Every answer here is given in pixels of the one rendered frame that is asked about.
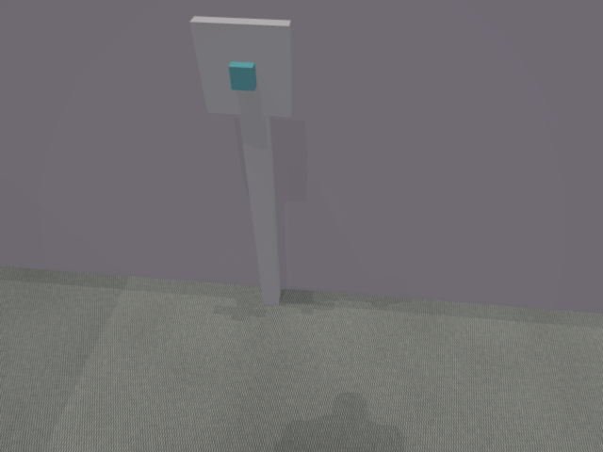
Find panel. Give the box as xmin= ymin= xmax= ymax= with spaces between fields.
xmin=189 ymin=16 xmax=292 ymax=306

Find button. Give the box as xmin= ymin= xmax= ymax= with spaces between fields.
xmin=229 ymin=61 xmax=256 ymax=91

